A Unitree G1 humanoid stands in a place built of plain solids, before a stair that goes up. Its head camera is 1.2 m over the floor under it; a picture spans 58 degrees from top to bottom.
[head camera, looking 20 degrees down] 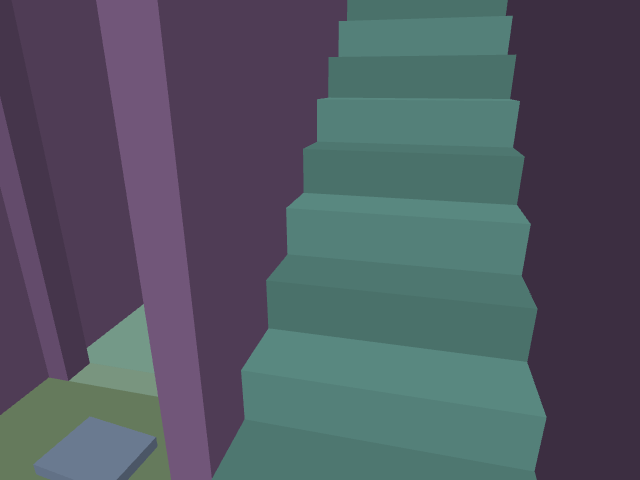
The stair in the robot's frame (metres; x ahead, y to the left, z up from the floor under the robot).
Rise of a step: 0.19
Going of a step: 0.25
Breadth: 0.86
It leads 13 degrees to the right of straight ahead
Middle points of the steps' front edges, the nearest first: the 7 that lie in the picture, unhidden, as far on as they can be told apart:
1.00 -0.18 0.38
1.24 -0.23 0.57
1.48 -0.29 0.75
1.72 -0.35 0.94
1.96 -0.40 1.13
2.20 -0.46 1.32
2.44 -0.52 1.51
